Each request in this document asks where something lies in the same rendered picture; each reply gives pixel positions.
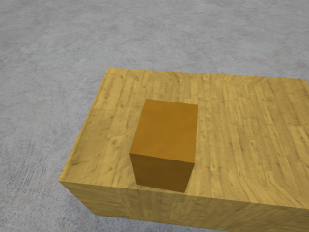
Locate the pedestal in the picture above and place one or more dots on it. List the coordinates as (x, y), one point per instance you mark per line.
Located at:
(251, 171)

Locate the carton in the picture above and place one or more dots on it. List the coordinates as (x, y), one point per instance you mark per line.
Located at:
(163, 150)

